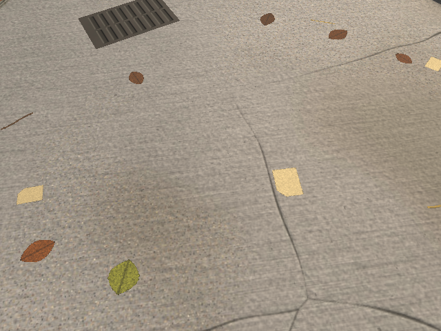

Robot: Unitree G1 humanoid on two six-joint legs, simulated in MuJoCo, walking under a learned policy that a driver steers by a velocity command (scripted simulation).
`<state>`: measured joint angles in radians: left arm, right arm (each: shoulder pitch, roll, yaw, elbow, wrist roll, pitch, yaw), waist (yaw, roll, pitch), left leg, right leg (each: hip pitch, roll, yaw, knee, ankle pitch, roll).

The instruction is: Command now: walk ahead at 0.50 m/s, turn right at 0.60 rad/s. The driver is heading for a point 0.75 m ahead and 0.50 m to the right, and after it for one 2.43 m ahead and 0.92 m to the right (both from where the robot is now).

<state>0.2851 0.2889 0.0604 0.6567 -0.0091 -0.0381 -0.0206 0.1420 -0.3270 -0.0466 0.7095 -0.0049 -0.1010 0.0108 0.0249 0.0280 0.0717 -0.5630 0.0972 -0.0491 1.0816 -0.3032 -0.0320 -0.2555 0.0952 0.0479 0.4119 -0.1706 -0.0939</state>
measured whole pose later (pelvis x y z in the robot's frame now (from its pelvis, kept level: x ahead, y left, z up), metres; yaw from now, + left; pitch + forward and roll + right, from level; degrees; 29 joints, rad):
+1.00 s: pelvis +0.56 -0.04 +0.00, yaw -19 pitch +2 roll +0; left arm 0.21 0.30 0.06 0.65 0.00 -0.04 -0.02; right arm 0.18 -0.32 -0.03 0.73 -0.01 -0.08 -0.01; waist 0.00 0.03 0.07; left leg -0.53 0.05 -0.05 1.15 -0.40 -0.05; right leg -0.33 0.10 0.04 0.43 -0.13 -0.09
